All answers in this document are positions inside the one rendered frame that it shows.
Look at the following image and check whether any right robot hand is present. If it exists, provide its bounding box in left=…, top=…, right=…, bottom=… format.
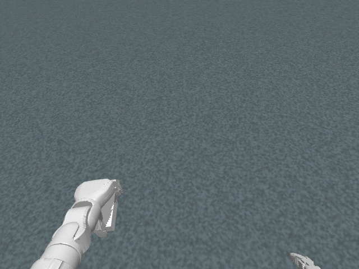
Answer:
left=289, top=253, right=321, bottom=269

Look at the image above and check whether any left robot arm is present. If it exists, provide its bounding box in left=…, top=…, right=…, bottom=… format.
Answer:
left=30, top=198, right=101, bottom=269

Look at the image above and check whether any left robot hand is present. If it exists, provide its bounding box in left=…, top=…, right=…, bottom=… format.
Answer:
left=74, top=179, right=122, bottom=238

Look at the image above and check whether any small box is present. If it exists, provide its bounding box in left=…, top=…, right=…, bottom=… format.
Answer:
left=101, top=193, right=118, bottom=231

